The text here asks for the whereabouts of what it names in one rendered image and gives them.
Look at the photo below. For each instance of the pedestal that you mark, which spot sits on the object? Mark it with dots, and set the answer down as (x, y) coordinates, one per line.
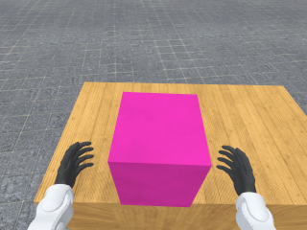
(263, 121)

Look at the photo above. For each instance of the right robot forearm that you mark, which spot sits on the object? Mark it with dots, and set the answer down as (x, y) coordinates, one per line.
(252, 213)

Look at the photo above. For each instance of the right robot hand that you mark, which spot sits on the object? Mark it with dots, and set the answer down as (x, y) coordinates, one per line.
(240, 172)

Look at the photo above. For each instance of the left robot forearm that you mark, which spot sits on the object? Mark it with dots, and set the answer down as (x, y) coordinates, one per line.
(55, 210)

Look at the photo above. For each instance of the left robot hand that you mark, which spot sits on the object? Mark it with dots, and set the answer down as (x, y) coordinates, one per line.
(70, 167)

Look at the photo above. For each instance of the carton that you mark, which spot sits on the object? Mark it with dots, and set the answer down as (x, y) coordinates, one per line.
(159, 154)

